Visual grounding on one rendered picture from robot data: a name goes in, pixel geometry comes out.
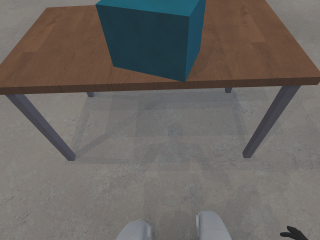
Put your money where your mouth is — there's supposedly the table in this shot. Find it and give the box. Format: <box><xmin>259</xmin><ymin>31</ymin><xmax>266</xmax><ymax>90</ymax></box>
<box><xmin>0</xmin><ymin>0</ymin><xmax>320</xmax><ymax>161</ymax></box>

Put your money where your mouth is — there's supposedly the robot left thigh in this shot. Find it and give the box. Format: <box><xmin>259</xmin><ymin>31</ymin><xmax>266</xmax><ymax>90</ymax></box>
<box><xmin>115</xmin><ymin>220</ymin><xmax>152</xmax><ymax>240</ymax></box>

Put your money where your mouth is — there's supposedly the robot right hand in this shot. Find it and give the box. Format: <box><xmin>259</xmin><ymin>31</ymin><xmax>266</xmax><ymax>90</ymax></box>
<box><xmin>280</xmin><ymin>226</ymin><xmax>308</xmax><ymax>240</ymax></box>

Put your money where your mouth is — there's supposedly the robot thigh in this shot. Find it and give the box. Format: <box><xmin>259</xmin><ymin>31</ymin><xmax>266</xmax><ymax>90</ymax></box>
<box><xmin>115</xmin><ymin>220</ymin><xmax>152</xmax><ymax>240</ymax></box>
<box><xmin>195</xmin><ymin>211</ymin><xmax>232</xmax><ymax>240</ymax></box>

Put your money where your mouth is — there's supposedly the robot right thigh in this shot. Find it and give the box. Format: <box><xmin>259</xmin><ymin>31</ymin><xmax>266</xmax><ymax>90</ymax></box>
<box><xmin>195</xmin><ymin>211</ymin><xmax>232</xmax><ymax>240</ymax></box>

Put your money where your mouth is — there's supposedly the carton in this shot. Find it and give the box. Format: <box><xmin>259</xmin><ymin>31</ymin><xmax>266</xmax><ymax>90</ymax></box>
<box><xmin>95</xmin><ymin>0</ymin><xmax>206</xmax><ymax>82</ymax></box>

